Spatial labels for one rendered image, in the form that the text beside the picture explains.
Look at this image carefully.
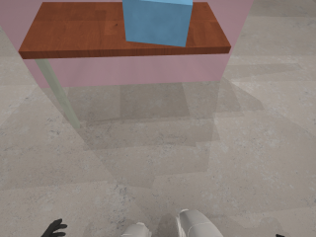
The robot thigh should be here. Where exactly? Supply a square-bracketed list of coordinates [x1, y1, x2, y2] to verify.
[119, 224, 151, 237]
[175, 209, 223, 237]

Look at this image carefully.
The right robot thigh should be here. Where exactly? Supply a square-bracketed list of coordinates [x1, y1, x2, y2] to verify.
[175, 209, 223, 237]

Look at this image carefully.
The robot left hand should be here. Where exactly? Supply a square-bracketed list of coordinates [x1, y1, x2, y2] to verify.
[41, 218, 67, 237]

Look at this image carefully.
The left robot thigh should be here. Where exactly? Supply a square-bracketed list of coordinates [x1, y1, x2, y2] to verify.
[119, 224, 151, 237]

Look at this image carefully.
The table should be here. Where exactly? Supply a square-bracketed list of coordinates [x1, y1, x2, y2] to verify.
[18, 2, 231, 129]

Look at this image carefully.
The carton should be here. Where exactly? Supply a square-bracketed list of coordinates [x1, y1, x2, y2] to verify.
[121, 0, 193, 47]

